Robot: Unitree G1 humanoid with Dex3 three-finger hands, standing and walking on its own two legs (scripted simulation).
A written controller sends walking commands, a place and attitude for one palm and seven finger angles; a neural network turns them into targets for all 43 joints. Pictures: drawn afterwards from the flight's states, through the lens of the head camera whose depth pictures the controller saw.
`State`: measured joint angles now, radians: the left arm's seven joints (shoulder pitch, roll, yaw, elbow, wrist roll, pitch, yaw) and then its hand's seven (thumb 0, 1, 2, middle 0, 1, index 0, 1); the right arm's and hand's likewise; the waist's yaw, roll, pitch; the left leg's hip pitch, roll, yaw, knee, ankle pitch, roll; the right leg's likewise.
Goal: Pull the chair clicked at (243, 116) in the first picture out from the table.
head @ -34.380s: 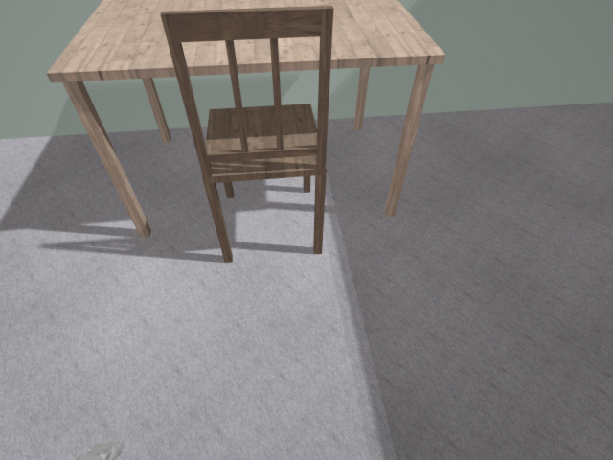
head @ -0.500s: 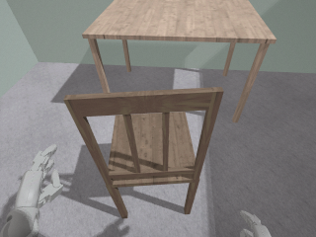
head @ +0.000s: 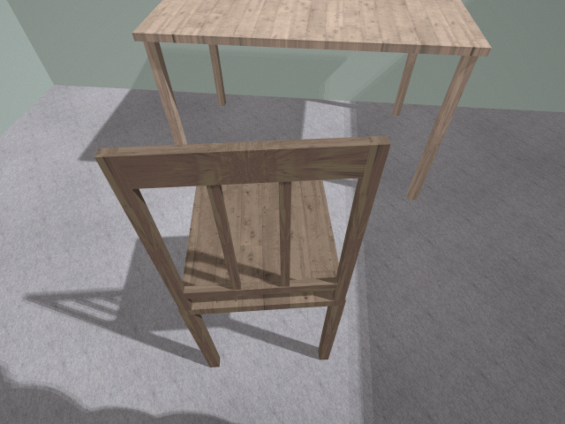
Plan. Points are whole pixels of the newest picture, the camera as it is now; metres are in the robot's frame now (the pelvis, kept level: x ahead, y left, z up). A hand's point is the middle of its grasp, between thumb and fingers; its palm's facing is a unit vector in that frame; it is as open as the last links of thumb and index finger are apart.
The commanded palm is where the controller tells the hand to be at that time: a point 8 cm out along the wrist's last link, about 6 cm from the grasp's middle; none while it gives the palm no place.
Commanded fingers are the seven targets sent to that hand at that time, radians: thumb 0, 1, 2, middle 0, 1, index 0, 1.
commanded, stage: let the arm hang, fingers relaxed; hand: left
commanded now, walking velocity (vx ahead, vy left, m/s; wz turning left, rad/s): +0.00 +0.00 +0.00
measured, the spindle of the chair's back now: (227, 244) +0.43 +0.14 -0.06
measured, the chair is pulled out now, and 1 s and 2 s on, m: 0.65 0.65 0.65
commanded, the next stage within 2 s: look to check the result in 0.50 s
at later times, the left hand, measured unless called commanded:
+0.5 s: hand out of the picture +0.00 +0.15 -0.17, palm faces +0.05 -0.98 -0.18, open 7.3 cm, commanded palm none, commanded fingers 0.00 0.90 0.90 -0.20 -0.30 -0.20 -0.30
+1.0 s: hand out of the picture +0.01 +0.15 -0.17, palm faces +0.06 -0.98 -0.17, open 7.4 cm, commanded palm none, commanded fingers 0.00 0.90 0.90 -0.20 -0.30 -0.20 -0.30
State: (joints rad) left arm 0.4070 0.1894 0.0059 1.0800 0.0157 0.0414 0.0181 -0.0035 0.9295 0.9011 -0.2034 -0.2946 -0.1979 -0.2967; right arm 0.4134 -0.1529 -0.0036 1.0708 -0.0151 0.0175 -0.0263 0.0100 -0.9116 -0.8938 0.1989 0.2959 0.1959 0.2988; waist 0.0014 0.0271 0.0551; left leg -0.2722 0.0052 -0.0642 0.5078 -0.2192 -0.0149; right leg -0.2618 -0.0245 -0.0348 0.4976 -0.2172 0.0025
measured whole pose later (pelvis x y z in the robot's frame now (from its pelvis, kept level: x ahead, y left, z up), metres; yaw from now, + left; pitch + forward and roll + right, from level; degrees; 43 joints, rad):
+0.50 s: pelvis +0.01 -0.01 +0.00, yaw +0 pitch -1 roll +0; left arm 0.32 0.12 0.01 1.06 0.01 0.02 0.03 0.01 0.92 0.90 -0.20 -0.29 -0.20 -0.30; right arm 0.35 -0.11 0.00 1.07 -0.01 -0.01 -0.04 0.01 -0.92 -0.89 0.20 0.30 0.20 0.30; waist 0.00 0.02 0.03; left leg -0.25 0.01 -0.07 0.49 -0.22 -0.03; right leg -0.25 -0.02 -0.04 0.50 -0.23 0.00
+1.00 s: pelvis +0.01 -0.01 +0.00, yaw +1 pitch -2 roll +0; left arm 0.31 0.12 0.00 1.07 0.01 0.02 0.02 0.00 0.91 0.90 -0.20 -0.29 -0.20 -0.30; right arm 0.33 -0.12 0.00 1.09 -0.01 -0.01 -0.04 0.01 -0.91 -0.89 0.20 0.30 0.20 0.30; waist 0.00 0.02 0.04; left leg -0.23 0.01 -0.08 0.47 -0.22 -0.04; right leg -0.22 -0.02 -0.05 0.48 -0.23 -0.01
